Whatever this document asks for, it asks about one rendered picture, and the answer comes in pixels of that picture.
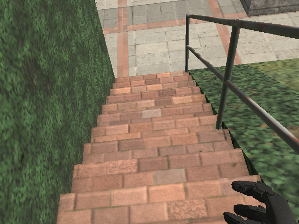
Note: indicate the stairs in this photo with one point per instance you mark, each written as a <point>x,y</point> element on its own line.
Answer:
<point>156,157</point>

